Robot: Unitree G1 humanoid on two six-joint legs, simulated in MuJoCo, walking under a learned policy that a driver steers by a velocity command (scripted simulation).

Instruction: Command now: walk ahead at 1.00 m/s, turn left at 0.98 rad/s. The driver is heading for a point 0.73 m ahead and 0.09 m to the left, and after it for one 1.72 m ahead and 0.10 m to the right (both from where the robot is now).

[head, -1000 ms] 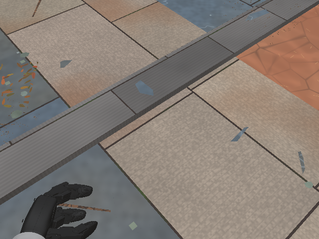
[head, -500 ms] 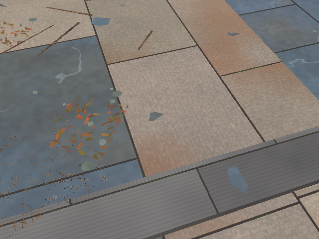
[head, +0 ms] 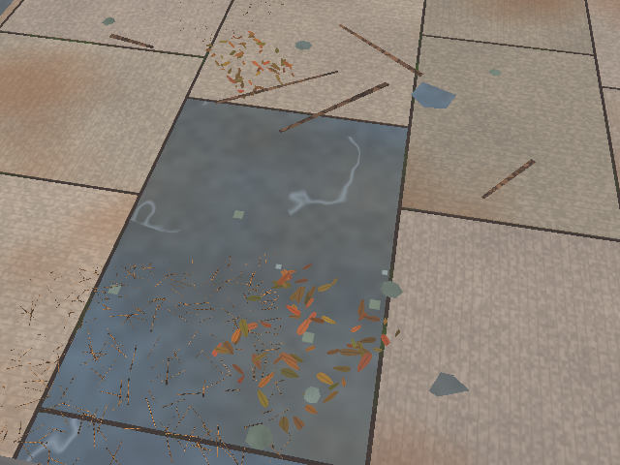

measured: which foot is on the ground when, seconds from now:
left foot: up 0.00-0.26, down 0.28-0.68, up 0.70-1.00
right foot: down 0.00-0.28, up 0.30-0.68, down 0.70-1.00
